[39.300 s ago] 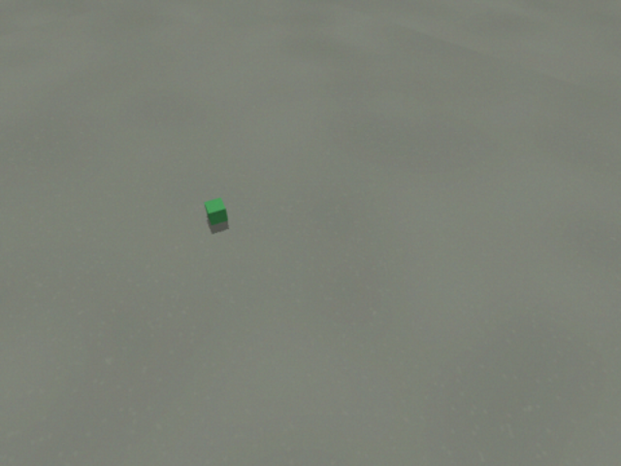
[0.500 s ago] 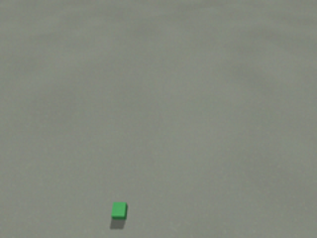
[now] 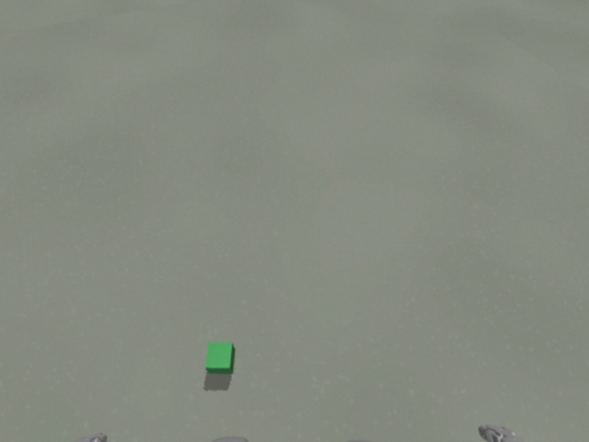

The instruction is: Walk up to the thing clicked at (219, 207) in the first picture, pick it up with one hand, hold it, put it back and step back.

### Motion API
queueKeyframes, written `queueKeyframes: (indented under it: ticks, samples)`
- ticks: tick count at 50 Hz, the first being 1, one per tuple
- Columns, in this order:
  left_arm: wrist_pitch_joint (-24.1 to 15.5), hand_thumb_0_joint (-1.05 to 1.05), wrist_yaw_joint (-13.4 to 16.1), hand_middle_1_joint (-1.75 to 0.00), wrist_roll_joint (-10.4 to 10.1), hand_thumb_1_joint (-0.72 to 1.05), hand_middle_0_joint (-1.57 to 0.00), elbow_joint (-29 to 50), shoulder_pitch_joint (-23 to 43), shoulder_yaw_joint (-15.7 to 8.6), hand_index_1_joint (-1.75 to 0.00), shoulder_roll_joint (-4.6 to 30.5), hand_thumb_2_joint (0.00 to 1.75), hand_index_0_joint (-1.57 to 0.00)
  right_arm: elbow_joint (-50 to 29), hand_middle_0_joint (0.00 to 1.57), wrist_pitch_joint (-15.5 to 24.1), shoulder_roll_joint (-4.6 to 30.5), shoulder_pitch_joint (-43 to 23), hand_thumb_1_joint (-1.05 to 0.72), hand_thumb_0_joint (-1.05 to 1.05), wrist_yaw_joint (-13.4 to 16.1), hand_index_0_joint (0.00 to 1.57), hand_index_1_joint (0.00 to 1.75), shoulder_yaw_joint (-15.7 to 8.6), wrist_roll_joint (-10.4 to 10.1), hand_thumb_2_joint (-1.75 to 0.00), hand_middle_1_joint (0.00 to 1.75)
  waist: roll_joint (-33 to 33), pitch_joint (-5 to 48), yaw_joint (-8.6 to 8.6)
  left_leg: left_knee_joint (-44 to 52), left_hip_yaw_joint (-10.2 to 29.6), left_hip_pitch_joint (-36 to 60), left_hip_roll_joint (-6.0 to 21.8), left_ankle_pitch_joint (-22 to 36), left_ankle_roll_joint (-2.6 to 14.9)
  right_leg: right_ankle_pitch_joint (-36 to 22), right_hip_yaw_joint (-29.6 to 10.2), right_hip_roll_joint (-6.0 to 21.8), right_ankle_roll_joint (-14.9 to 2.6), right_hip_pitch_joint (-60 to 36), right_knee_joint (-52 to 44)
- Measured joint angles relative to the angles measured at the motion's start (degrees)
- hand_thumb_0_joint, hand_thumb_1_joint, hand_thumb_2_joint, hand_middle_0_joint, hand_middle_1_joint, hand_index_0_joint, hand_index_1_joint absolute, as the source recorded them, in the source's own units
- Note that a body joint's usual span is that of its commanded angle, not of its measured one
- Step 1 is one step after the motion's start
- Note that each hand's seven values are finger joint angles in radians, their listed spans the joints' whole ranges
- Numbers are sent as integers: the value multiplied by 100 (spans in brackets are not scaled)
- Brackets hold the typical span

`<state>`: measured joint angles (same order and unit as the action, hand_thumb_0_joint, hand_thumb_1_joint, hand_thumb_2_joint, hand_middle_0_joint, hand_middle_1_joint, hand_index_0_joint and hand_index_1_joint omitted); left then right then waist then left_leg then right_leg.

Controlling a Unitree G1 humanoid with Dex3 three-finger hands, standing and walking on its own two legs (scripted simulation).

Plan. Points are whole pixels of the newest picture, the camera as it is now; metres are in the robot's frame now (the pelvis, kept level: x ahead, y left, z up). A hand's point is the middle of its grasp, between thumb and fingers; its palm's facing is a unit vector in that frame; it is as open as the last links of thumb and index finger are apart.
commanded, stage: step back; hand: left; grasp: from above
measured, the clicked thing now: (220, 358) +0.41 +0.21 -0.74
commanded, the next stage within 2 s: none
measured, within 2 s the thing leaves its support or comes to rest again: neither
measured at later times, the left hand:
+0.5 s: hand out of the picture +0.05 +0.32 -0.17, palm faces -0.10 -0.93 -0.36, open 7.4 cm
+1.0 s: hand out of the picture -0.07 +0.34 -0.17, palm faces -0.04 -0.93 -0.36, open 7.4 cm
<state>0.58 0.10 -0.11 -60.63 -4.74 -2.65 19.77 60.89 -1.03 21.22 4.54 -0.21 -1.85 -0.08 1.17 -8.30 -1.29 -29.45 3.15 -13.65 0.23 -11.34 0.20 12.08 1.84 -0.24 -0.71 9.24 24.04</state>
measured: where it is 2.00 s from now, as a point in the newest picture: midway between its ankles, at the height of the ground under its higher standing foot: outside the picture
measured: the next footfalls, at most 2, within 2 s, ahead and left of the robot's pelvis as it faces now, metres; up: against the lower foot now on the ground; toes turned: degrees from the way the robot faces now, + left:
left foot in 0.18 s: +0.00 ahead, +0.14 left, +0.00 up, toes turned -2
right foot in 0.60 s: -0.08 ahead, -0.06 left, +0.00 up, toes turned -1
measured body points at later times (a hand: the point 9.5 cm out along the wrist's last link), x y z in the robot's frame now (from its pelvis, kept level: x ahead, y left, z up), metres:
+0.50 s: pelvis -0.08 +0.06 -0.01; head +0.00 +0.08 +0.43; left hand +0.06 +0.37 -0.15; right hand +0.00 -0.25 -0.13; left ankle -0.04 +0.14 -0.74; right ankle -0.12 -0.07 -0.69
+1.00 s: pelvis -0.22 +0.08 -0.02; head -0.15 +0.10 +0.42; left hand -0.07 +0.38 -0.15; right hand -0.14 -0.25 -0.13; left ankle -0.22 +0.19 -0.74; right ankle -0.12 -0.06 -0.74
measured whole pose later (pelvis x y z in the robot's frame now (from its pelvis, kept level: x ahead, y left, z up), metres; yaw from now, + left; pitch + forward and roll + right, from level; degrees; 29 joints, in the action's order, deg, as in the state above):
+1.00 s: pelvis -0.22 +0.08 -0.02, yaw -2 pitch -4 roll +2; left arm 3.8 0.5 1.2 -44.0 -6.0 -4.0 22.7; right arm 51.5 -1.3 21.4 9.4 1.3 -2.7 1.6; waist -5.1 -12.4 0.7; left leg -36.1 1.0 -12.0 -4.4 -20.5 1.4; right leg 13.1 -3.4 2.6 0.2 23.6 39.3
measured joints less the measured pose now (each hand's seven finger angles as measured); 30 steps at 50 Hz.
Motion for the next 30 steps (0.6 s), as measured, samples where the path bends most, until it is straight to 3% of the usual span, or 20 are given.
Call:
queueKeyframes:
  ticks: [5,7,9,10,12,14,16,19,25,28,30]
  samples:
    - [136,0,23,-30,136,90,-21,398,106,-79,-30,145,89,-20,-394,20,-152,148,102,-91,0,-41,20,30,-150,18,-89,30,-213,-229,-3,-1630,-49,-566,-322,-1391,217,145,-117,265,76,497,581]
    - [189,0,36,-30,158,90,-21,529,164,-87,-30,214,89,-20,-511,20,-151,186,244,-91,0,-57,20,30,-188,15,-89,30,-281,-206,-55,-1512,-97,-459,-283,-1228,230,222,-116,356,161,711,821]
    - [239,0,39,-30,130,90,-21,687,243,-77,-30,269,89,-20,-587,20,-123,240,389,-91,0,-54,20,30,-219,50,-89,30,-284,-188,-104,-811,-122,-154,-189,-718,169,358,-98,401,268,967,1178]
    - [264,0,46,-30,92,90,-21,753,329,-86,-30,315,89,-20,-580,20,-108,204,397,-91,0,-29,20,30,-244,90,-89,30,-381,-261,-94,-722,-160,-104,-259,-918,152,409,-187,459,214,1099,1401]
    - [318,0,101,-30,47,90,-21,869,469,-117,-30,374,89,-20,-596,20,-90,78,397,-91,0,-12,20,30,-217,153,-89,30,-527,-444,-28,-779,-262,-132,-316,-924,204,1275,-706,197,32,1343,2079]
    - [345,0,156,-30,45,90,-21,916,507,-107,-30,364,89,-20,-660,20,-73,-18,441,-91,0,-9,20,30,-158,160,-89,30,-477,-501,-105,-718,-194,-175,-253,-798,249,1900,-978,-236,-49,1531,2865]
    - [358,0,163,-30,15,91,-20,931,487,-80,-30,344,89,-20,-727,20,-75,-100,482,-90,0,26,20,30,-116,186,-89,30,-445,-465,-145,-522,-174,-195,-218,-623,275,1935,-1115,-520,-87,1677,3511]
    - [348,0,146,-30,4,91,-20,993,326,-52,-30,308,89,-20,-837,20,-70,-159,452,-90,0,92,21,30,-80,182,-89,30,-426,-403,-86,-341,-312,-223,-196,-461,312,1717,-1134,-643,-43,1701,3977]
    - [327,0,114,-30,74,90,-21,1001,-32,-81,-30,255,89,-20,-1136,20,6,-193,294,-90,0,160,21,30,-61,153,-89,30,-324,-384,-35,-505,-572,-359,-156,-412,372,1743,-925,-442,132,1133,3213]
    - [293,0,83,-30,102,90,-21,999,-138,-112,-30,240,89,-20,-1228,20,-1,-151,209,-90,0,145,21,30,-40,146,-89,30,-253,-388,10,-709,-696,-496,-107,-419,350,1626,-726,-272,91,829,2421]
    - [238,0,57,-30,126,90,-21,998,-222,-128,-30,226,89,-20,-1240,20,-37,-95,158,-90,0,124,21,30,-33,124,-89,30,-187,-358,53,-914,-766,-629,-55,-453,312,1205,-587,-179,8,555,1642]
